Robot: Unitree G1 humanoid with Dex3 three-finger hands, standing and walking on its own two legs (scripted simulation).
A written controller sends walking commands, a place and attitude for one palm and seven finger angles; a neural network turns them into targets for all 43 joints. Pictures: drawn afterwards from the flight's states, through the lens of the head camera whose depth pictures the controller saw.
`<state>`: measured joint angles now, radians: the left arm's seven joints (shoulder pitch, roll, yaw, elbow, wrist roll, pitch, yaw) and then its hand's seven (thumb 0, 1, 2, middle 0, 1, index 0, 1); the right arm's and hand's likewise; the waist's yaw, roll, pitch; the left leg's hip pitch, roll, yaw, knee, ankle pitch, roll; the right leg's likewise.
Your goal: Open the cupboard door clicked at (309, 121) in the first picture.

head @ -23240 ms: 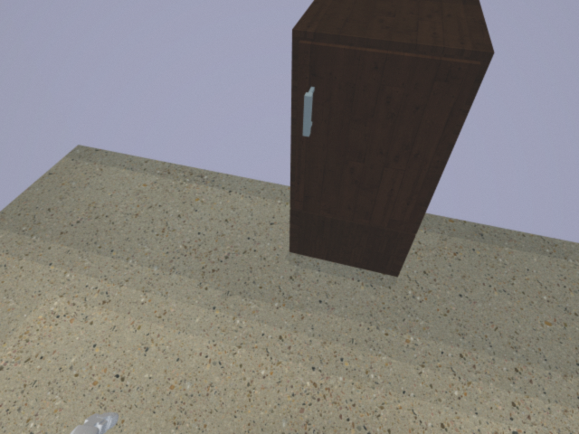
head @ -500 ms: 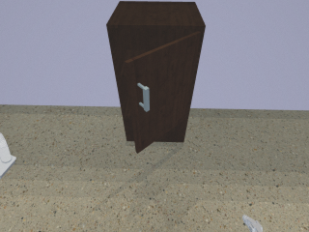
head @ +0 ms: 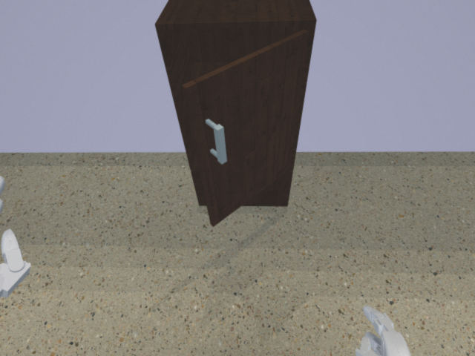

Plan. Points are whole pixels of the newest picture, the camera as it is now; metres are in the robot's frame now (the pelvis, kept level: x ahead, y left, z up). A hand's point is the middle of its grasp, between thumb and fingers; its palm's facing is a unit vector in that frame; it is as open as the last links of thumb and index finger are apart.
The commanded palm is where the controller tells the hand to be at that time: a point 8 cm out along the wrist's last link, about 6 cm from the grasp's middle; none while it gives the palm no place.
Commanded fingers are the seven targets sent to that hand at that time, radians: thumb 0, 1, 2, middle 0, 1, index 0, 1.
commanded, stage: stop stepping back and stand still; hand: left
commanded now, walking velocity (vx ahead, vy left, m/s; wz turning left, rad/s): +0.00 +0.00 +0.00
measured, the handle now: (216, 141) +0.64 +0.10 -0.04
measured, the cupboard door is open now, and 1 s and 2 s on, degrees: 43 43 43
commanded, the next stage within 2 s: let the arm hang, fingers relaxed in 0.18 s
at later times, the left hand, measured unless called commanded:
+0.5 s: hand (113, 353) +0.15 +0.24 -0.11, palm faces +0.01 -0.94 -0.35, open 7.4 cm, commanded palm none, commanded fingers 0.00 0.90 0.90 -0.20 -0.30 -0.20 -0.30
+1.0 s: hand out of the picture -0.03 +0.22 -0.17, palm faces +0.05 -0.97 -0.25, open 7.3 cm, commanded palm none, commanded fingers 0.00 0.90 0.90 -0.20 -0.30 -0.20 -0.30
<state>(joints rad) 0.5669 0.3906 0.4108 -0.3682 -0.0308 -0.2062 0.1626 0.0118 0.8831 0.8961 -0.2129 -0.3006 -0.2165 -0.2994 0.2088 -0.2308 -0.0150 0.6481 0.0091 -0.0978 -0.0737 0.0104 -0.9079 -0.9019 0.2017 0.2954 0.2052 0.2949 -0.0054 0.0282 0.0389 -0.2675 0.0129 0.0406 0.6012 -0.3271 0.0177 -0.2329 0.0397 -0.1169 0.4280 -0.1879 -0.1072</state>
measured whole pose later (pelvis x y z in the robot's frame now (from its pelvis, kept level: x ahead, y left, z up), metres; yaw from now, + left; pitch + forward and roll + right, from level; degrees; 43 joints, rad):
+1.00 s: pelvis -0.01 +0.03 +0.00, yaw +1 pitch -2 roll +0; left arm 0.30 0.17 0.02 1.14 0.01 0.01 0.03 0.00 0.91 0.90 -0.20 -0.30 -0.20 -0.30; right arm 0.33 -0.13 0.01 1.12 -0.02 0.02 -0.02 0.00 -0.91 -0.90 0.20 0.29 0.20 0.29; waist 0.00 0.04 0.05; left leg -0.21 -0.01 0.03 0.42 -0.19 0.03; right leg -0.22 0.02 -0.12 0.40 -0.16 -0.07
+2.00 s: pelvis +0.03 +0.03 +0.00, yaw +0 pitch -1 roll +0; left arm 0.26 0.13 0.01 1.16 0.01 -0.01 0.04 0.01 0.91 0.90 -0.20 -0.30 -0.20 -0.30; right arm 0.28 -0.13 0.01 1.15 -0.02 -0.01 -0.04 0.00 -0.91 -0.90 0.20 0.29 0.20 0.29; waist 0.00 0.02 0.05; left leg -0.13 -0.01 0.04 0.37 -0.21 0.02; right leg -0.15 0.02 -0.11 0.37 -0.20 -0.06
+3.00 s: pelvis +0.03 -0.03 +0.01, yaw -25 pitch +2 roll +3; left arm 0.25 0.18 0.07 0.94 0.02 0.03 0.01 0.01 0.90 0.90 -0.20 -0.30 -0.21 -0.30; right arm 0.03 -0.24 -0.06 0.89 -0.01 0.06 -0.04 0.00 -0.91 -0.90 0.20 0.29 0.20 0.29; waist 0.05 0.01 0.10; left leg -0.48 0.02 -0.06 1.02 -0.37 -0.06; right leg -0.24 0.14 0.19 0.41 -0.18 -0.11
